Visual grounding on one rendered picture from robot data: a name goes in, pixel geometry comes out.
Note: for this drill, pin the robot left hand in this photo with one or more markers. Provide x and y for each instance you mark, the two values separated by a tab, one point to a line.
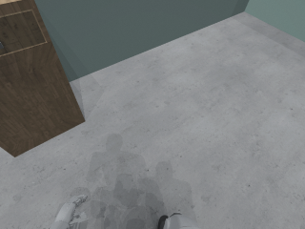
67	213

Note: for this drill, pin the robot right thigh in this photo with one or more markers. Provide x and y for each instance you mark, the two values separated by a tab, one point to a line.
180	222

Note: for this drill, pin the drawer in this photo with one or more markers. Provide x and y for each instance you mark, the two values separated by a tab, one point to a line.
19	30

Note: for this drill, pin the cabinet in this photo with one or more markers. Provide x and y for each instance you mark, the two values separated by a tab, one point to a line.
36	99

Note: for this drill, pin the right robot foot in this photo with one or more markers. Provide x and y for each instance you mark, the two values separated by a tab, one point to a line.
161	222

